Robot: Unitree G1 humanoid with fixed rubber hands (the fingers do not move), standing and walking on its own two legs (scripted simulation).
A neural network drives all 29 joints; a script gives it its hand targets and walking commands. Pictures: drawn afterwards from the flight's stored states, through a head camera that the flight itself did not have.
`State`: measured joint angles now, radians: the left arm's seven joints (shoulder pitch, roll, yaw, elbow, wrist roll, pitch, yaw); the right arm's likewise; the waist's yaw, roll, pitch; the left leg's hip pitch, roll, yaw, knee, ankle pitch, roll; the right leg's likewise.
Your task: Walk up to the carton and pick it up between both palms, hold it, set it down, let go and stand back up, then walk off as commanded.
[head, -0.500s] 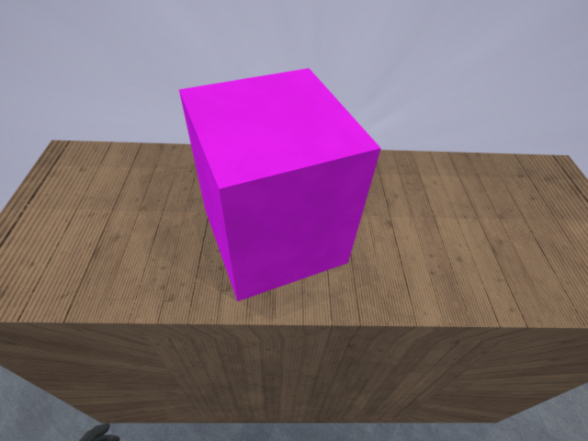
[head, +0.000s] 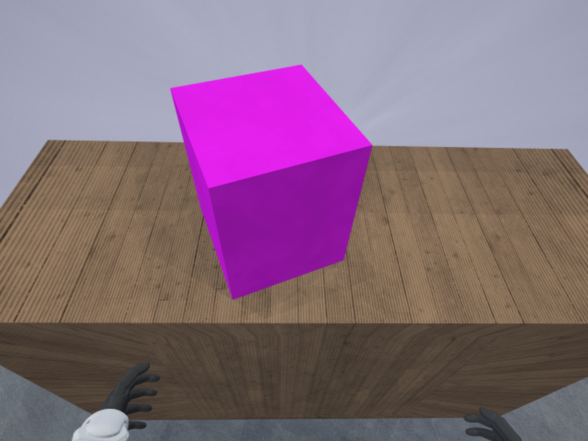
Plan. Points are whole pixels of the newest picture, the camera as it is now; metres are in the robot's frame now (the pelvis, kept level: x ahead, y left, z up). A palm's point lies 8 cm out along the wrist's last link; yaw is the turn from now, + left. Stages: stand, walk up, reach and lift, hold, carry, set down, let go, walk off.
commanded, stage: reach and lift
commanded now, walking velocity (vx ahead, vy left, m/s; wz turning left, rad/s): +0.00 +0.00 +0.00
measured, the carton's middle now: (266, 183) +0.48 +0.07 +0.08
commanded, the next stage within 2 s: none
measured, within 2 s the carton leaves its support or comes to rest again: neither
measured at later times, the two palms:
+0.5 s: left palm out of the picture +0.14 +0.23 -0.04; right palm out of the picture +0.14 -0.28 -0.04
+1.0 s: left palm (128, 416) +0.16 +0.20 +0.01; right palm (531, 414) +0.18 -0.27 +0.00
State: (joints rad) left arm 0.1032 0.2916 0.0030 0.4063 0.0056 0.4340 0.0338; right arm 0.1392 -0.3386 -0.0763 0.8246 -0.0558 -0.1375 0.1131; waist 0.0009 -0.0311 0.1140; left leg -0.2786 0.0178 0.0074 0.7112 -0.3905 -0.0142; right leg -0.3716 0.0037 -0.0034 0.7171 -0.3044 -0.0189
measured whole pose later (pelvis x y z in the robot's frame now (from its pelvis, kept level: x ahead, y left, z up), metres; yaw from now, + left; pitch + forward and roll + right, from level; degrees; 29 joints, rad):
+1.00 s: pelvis -0.01 -0.01 +0.02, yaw +0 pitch -3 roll +1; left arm 0.33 0.12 0.00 -0.01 0.00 0.25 0.24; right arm 0.17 -0.34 -0.08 0.42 0.16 -0.08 0.22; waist 0.00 -0.03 0.07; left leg -0.19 0.02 0.01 0.51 -0.26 -0.02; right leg -0.29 0.00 -0.01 0.55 -0.20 -0.03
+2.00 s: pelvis -0.01 -0.01 +0.02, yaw +0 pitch -2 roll +1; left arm 0.17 -0.03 -0.08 -0.41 0.00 0.55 0.39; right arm 0.09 -0.42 -0.04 0.17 0.35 0.05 0.20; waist 0.00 -0.03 0.05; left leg -0.19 0.02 0.01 0.49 -0.26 -0.03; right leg -0.29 0.01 -0.01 0.53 -0.20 -0.03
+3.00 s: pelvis -0.02 -0.02 +0.02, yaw +0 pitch -3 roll +1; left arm -0.53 -0.03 0.13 -0.16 0.00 0.98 0.41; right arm -0.62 -0.47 0.08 0.46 0.42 0.39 0.10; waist 0.07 -0.02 0.05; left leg -0.19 0.03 0.01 0.49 -0.25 -0.04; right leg -0.29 0.02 -0.01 0.52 -0.18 -0.04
